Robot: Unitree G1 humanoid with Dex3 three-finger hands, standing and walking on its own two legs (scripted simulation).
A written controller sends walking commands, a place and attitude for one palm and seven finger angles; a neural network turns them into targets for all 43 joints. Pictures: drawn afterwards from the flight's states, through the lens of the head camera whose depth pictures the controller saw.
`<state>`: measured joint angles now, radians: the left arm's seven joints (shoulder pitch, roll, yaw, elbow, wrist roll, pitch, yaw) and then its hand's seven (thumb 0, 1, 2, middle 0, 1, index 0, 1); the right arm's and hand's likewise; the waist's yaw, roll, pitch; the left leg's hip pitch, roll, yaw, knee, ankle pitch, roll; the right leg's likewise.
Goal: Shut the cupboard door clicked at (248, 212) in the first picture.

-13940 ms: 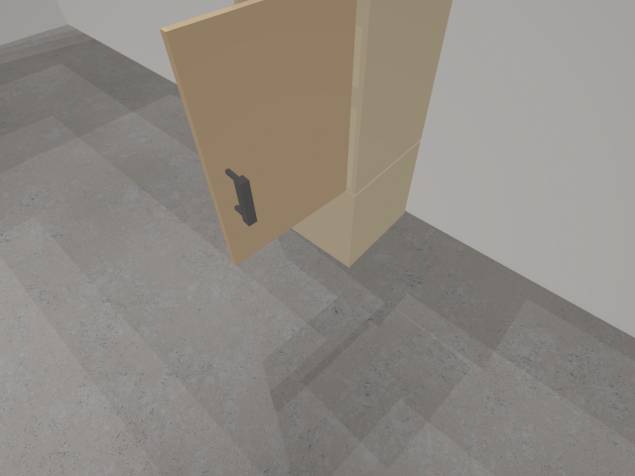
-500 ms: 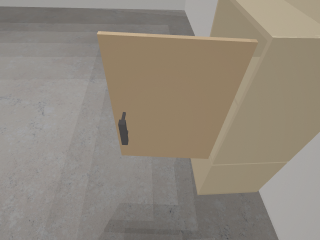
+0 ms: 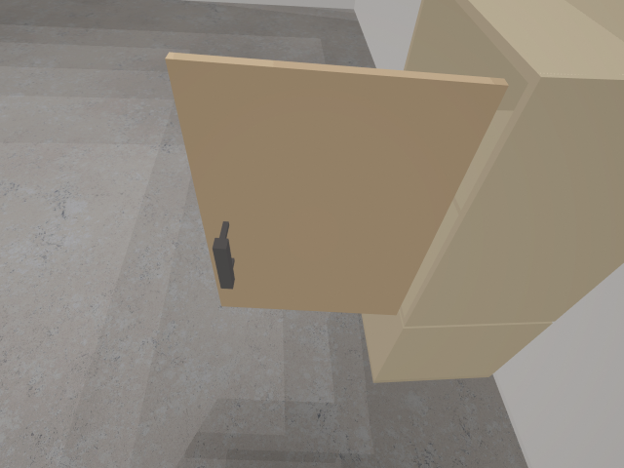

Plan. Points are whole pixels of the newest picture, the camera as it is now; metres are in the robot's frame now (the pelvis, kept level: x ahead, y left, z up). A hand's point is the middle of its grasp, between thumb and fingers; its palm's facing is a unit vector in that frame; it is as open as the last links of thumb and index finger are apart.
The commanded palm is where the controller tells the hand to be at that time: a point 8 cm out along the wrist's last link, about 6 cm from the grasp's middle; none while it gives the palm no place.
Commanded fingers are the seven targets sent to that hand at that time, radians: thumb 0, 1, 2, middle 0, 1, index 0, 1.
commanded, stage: come to a stop and stand still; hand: left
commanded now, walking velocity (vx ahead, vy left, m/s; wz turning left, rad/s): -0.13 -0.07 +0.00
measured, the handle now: (226, 255) +0.48 +0.18 -0.09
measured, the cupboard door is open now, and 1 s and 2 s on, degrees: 85 85 85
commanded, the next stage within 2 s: look again from close up in 1.34 s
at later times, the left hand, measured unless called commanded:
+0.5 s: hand out of the picture +0.11 +0.14 -0.17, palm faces +0.05 -0.98 -0.17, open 7.3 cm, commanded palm none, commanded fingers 0.00 0.90 0.90 -0.20 -0.30 -0.20 -0.30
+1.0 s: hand out of the picture -0.04 +0.15 -0.16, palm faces +0.05 -0.98 -0.20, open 7.4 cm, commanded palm none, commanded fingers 0.00 0.90 0.90 -0.20 -0.30 -0.20 -0.30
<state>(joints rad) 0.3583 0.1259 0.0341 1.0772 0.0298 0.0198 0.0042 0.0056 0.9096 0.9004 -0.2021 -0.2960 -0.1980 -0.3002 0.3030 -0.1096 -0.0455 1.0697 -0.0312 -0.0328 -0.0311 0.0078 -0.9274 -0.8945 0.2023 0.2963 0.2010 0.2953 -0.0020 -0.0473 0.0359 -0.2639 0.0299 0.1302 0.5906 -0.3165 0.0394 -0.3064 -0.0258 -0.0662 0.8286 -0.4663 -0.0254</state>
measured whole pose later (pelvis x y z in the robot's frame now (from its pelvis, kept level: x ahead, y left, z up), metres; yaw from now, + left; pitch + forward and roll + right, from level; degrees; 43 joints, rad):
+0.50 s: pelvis +0.01 -0.03 +0.00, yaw +2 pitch -1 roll -1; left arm 0.11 0.14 0.04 0.95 0.03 0.02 0.04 0.00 0.92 0.90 -0.20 -0.30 -0.20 -0.30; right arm 0.20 -0.17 -0.07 1.01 -0.01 0.03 -0.03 0.00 -0.91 -0.89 0.20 0.30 0.20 0.29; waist -0.02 -0.01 0.12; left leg -0.28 0.01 0.06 0.70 -0.41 -0.05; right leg -0.35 -0.07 -0.09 0.58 -0.20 0.01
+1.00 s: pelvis -0.04 -0.02 +0.01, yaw +1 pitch -2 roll +0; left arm 0.30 0.14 0.00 1.09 0.01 0.01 0.04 0.01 0.91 0.90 -0.20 -0.30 -0.20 -0.30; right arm 0.20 -0.17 -0.03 1.08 -0.01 0.02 -0.02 0.00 -0.94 -0.89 0.20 0.30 0.20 0.30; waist 0.00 0.01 0.06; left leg -0.21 -0.02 0.10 0.42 -0.18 0.05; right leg -0.14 -0.01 -0.03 0.45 -0.27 0.00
